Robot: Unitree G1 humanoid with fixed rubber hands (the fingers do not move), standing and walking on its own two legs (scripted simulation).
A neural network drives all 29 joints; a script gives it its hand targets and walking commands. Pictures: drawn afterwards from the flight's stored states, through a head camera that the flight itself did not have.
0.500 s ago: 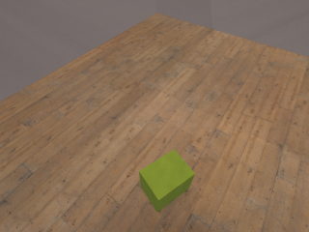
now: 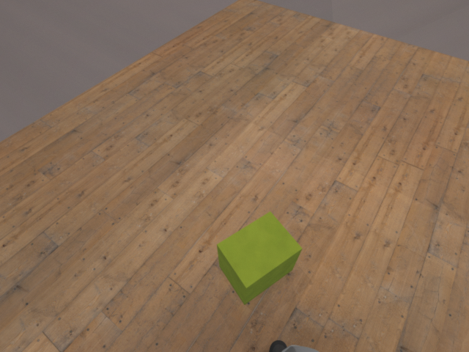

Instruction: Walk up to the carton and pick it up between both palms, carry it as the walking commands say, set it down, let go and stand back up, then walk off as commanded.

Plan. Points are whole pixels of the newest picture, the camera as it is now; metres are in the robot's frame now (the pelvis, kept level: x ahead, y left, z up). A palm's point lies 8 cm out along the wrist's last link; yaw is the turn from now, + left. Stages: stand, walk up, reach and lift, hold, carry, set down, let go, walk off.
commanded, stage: walk up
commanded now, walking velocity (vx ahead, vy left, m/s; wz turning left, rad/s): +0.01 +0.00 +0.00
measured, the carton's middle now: (257, 258) +0.52 -0.07 -0.65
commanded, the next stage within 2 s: none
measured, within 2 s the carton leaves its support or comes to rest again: neither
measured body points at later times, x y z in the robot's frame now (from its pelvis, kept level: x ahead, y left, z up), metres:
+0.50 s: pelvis +0.03 -0.03 +0.01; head +0.06 +0.00 +0.46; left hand +0.05 +0.22 -0.15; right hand -0.03 -0.25 -0.13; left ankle -0.03 +0.11 -0.73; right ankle +0.03 -0.16 -0.68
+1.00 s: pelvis +0.13 -0.21 +0.01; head +0.18 -0.21 +0.46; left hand +0.08 +0.02 -0.13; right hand +0.28 -0.45 -0.13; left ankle +0.05 -0.12 -0.64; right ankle +0.15 -0.28 -0.73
